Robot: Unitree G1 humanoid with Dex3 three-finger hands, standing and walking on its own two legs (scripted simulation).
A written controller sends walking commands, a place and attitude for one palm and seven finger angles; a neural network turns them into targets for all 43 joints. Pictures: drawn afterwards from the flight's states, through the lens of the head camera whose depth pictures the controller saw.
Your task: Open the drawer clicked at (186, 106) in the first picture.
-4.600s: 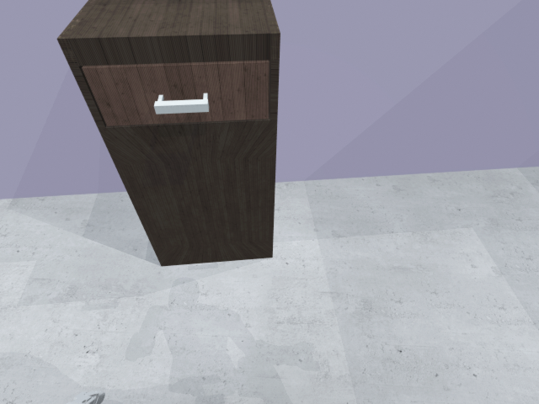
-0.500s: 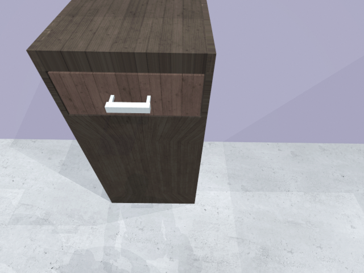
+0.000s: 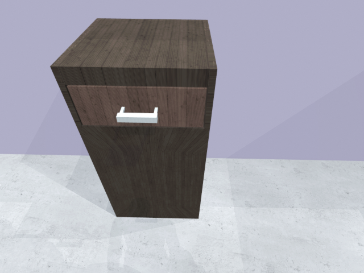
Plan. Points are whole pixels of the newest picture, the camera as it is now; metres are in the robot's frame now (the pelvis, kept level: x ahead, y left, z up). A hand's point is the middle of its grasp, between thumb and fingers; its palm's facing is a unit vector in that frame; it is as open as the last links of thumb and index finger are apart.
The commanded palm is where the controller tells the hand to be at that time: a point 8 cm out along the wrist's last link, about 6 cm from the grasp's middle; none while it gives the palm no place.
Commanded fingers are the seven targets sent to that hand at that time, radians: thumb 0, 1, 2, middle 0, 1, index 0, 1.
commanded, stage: shuffle to correct the standing spot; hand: left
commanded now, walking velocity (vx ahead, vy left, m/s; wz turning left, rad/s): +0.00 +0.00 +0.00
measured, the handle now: (138, 113) +0.58 +0.18 +0.03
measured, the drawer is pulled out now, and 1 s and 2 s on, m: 0.00 0.00 0.00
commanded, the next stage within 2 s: come to a stop and stand still in 0.50 s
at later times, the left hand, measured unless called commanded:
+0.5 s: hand out of the picture -0.04 +0.13 -0.18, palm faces +0.14 -0.98 -0.15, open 7.4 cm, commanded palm none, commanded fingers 0.00 0.90 0.90 -0.20 -0.30 -0.20 -0.30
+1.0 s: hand out of the picture +0.12 +0.14 -0.18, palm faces +0.05 -0.97 -0.24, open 7.3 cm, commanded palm none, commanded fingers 0.00 0.90 0.90 -0.20 -0.30 -0.20 -0.30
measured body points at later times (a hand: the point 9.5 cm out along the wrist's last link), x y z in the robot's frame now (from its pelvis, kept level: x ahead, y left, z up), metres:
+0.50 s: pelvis +0.02 -0.01 -0.01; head +0.01 -0.01 +0.44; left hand -0.05 +0.19 -0.17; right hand -0.02 -0.22 -0.17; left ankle +0.00 +0.09 -0.72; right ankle +0.02 -0.11 -0.74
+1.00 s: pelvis +0.08 -0.04 -0.01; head +0.11 -0.06 +0.44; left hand +0.12 +0.19 -0.16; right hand +0.06 -0.25 -0.18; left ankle +0.05 +0.07 -0.73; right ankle +0.14 -0.16 -0.74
